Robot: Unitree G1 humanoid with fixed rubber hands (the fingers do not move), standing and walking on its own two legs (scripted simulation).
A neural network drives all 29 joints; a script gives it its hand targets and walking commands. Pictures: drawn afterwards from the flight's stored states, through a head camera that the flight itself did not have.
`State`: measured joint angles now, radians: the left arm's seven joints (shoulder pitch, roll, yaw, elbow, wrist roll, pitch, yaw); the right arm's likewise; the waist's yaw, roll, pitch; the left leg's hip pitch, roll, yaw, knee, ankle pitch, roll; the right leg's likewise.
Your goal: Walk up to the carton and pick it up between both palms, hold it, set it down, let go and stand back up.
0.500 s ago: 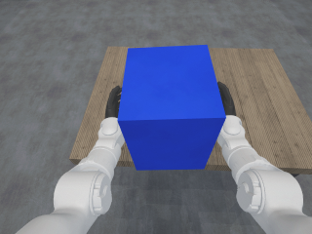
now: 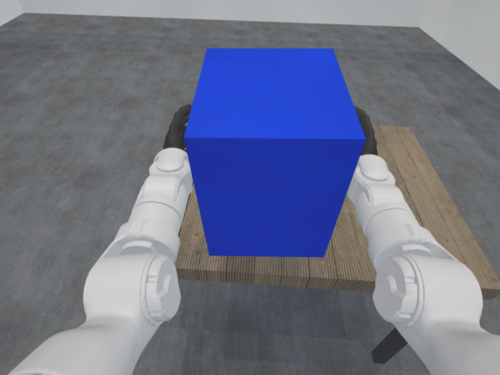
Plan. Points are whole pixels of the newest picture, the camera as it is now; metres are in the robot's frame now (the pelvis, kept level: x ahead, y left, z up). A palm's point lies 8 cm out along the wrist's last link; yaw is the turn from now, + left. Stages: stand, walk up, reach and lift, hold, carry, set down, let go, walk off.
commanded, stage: reach and lift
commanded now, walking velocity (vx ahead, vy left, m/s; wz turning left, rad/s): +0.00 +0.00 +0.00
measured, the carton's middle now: (267, 157) +0.46 +0.00 +0.14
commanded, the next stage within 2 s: hold in 1.88 s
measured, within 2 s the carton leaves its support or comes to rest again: neither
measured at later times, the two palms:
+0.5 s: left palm (170, 159) +0.40 +0.16 +0.17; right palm (362, 167) +0.40 -0.14 +0.17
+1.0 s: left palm (159, 154) +0.38 +0.17 +0.20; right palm (366, 163) +0.38 -0.14 +0.20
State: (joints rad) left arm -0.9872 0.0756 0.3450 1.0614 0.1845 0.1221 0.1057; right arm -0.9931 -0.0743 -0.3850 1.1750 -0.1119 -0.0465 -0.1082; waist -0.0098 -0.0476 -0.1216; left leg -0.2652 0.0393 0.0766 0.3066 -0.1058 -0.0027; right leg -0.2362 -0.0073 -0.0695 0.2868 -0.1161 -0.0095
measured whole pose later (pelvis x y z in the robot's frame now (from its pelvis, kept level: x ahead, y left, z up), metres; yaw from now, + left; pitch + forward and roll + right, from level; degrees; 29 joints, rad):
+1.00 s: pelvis +0.00 +0.00 +0.00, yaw +2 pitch -6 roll -1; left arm -0.72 0.02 0.30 0.35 0.24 0.62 0.04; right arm -0.79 -0.07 -0.07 0.72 0.17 0.27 -0.18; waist -0.10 -0.05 -0.03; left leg -0.10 0.02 0.02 0.35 -0.15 0.00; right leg -0.03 -0.01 -0.10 0.28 -0.14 0.00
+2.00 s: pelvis +0.00 +0.00 +0.00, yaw +2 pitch -7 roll -1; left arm -0.76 0.03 0.32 0.26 0.24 0.77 0.02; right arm -0.88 -0.12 -0.01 0.67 0.30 0.42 -0.22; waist -0.10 -0.04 -0.05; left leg -0.09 0.03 0.01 0.37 -0.17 0.00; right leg -0.01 0.00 -0.08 0.29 -0.16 0.00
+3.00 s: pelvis +0.01 +0.00 +0.00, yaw +3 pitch -6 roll -1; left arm -0.78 0.04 0.35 0.21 0.24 0.87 0.00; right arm -0.92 -0.12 0.01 0.63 0.33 0.55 -0.26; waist -0.09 -0.03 -0.11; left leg -0.10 0.02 -0.02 0.37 -0.17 -0.01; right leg -0.02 0.01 -0.06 0.29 -0.16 -0.01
